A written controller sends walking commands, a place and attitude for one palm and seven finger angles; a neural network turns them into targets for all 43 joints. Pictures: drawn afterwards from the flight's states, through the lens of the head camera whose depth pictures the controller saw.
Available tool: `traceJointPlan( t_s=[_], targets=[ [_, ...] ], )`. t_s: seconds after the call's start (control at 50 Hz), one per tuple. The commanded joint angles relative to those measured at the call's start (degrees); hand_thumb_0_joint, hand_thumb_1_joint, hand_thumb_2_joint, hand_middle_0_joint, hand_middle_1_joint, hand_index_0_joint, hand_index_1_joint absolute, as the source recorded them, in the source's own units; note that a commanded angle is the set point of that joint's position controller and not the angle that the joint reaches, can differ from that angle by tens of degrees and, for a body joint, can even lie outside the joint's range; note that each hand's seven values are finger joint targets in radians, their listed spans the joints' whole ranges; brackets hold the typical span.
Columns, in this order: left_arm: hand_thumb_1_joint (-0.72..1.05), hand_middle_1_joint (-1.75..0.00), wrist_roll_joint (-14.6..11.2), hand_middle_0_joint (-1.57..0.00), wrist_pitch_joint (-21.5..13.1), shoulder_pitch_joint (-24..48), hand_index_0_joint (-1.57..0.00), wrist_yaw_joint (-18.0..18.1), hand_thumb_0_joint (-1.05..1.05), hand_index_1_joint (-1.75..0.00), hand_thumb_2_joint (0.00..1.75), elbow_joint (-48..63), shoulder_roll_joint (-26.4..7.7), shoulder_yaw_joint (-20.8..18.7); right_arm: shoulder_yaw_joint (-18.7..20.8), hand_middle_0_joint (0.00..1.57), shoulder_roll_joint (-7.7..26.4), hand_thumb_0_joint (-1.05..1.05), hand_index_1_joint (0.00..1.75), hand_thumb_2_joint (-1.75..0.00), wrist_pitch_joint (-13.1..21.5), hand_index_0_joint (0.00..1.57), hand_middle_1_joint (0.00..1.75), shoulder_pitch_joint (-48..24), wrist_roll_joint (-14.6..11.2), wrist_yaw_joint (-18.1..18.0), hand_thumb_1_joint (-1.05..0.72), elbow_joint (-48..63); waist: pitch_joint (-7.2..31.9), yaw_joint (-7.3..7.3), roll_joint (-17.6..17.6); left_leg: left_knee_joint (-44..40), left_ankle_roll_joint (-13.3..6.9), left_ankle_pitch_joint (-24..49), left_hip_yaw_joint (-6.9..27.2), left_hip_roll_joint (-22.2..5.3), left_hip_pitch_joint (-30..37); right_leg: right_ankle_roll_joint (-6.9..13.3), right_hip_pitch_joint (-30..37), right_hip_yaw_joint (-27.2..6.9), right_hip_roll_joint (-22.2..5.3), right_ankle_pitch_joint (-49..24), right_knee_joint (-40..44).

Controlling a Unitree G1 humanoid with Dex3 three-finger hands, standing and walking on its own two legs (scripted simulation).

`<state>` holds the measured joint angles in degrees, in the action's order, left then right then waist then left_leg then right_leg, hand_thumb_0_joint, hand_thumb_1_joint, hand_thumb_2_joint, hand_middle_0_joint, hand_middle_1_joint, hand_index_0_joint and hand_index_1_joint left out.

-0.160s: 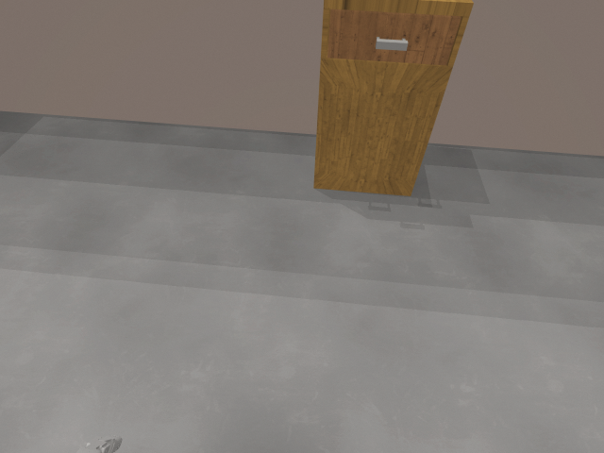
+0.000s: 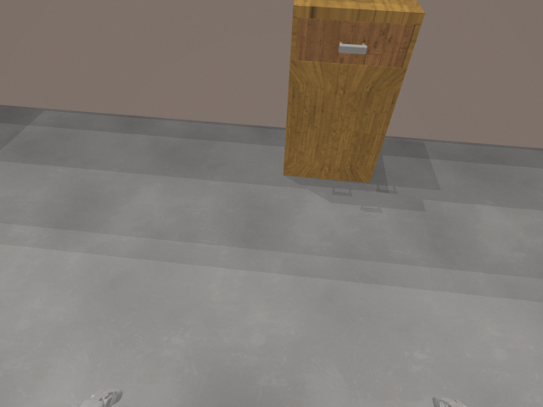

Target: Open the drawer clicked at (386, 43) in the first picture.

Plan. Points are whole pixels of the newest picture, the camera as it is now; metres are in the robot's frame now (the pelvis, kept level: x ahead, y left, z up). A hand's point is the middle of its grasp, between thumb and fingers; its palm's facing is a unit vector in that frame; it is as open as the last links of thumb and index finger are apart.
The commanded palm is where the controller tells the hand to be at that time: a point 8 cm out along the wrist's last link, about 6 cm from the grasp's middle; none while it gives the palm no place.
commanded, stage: stand and wait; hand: left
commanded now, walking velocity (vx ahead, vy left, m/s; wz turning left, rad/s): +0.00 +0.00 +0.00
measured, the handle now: (352, 46) +1.40 -0.24 -0.03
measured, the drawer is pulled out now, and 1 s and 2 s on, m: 0.00 0.00 0.00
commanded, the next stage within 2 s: look at it before walking up in 0.66 s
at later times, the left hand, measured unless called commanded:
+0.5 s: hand out of the picture +0.05 +0.24 -0.15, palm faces -0.02 -0.94 -0.34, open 7.4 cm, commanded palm none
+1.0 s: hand out of the picture +0.06 +0.23 -0.15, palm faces -0.03 -0.94 -0.33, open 7.4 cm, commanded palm none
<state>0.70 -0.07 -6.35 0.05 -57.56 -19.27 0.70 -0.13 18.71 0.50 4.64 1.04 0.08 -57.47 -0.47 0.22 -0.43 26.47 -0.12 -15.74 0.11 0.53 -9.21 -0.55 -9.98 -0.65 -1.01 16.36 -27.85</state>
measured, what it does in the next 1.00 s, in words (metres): stands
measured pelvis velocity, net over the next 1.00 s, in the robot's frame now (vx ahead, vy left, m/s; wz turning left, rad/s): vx -0.02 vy -0.01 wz -0.01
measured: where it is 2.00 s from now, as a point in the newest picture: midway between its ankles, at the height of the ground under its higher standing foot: outside the picture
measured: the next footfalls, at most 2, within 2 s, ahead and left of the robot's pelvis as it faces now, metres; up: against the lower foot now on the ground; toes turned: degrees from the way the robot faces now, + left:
none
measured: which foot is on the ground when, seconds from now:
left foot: down 0.00-1.00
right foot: down 0.00-1.00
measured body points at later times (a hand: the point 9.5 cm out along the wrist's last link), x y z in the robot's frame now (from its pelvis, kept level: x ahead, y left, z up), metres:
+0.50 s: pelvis -0.01 -0.01 +0.00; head -0.01 -0.01 +0.45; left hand +0.05 +0.29 -0.13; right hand +0.06 -0.31 -0.13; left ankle -0.02 +0.12 -0.74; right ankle -0.01 -0.13 -0.74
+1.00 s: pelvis -0.02 -0.01 +0.01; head -0.02 -0.01 +0.46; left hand +0.07 +0.28 -0.13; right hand +0.06 -0.31 -0.13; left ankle -0.02 +0.12 -0.74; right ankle -0.01 -0.13 -0.74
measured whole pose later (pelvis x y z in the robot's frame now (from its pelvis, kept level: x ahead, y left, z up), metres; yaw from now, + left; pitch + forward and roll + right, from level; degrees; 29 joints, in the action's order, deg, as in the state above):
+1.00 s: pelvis -0.02 -0.01 +0.01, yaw +0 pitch -2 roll +0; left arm 0.8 -0.5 -7.3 -0.2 -62.1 -19.4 0.4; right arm -0.1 19.3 0.5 6.6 0.7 0.2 -63.5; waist -1.6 0.0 -0.4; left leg 21.4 1.1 -11.5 0.2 -1.0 -8.0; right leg 0.6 -8.8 -0.5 0.4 11.9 -22.7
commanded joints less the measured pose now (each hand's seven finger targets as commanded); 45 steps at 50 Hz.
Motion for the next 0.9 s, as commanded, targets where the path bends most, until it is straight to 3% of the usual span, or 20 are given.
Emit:
traceJointPlan(
  t_s=[0.0,0.1,0.28,0.88],
  targets=[
    [0.90,-0.30,-0.1,-0.20,-1.2,2.3,-0.20,0.8,0.00,-0.30,0.90,3.4,-12.2,-2.8,2.8,0.20,12.1,0.00,0.30,-0.90,1.5,0.20,0.30,-2.4,-0.1,-1.0,-0.90,2.8,3.5,-0.40,-0.1,-4.5,-2.1,15.1,4.8,-6.4,0.8,2.5,1.0,-4.5,-5.5,-14.7,4.6],
    [0.90,-0.30,-0.1,-0.20,-1.4,1.8,-0.20,0.8,0.00,-0.30,0.90,2.9,-12.0,-2.9,2.7,0.20,11.9,0.00,0.30,-0.90,1.6,0.20,0.30,-2.5,-0.2,-1.0,-0.90,2.0,4.1,-0.28,0.6,-4.8,-1.9,15.6,4.7,-6.5,1.6,2.6,1.7,-4.7,-5.7,-15.6,5.4],
    [0.90,-0.30,-0.2,-0.20,-1.3,1.5,-0.20,0.6,0.00,-0.30,0.90,1.1,-12.1,-2.8,2.4,0.20,12.2,0.00,0.30,-0.90,1.4,0.20,0.30,-1.8,-0.4,-0.9,-0.90,0.0,2.3,-0.20,0.6,-6.7,-1.7,10.4,5.3,-6.5,0.4,2.6,1.3,-5.5,-5.7,-10.4,7.6],
    [0.90,-0.30,-0.1,-0.20,-1.6,1.2,-0.20,0.6,0.00,-0.30,0.90,-0.8,-12.4,-2.6,2.2,0.20,12.4,0.00,0.30,-0.90,1.4,0.20,0.30,-0.8,-0.5,-0.7,-0.90,-2.7,1.7,-0.17,-0.1,-8.1,-1.3,9.6,5.2,-7.0,1.5,2.5,0.5,-6.5,-5.8,-9.3,10.0]
  ],
)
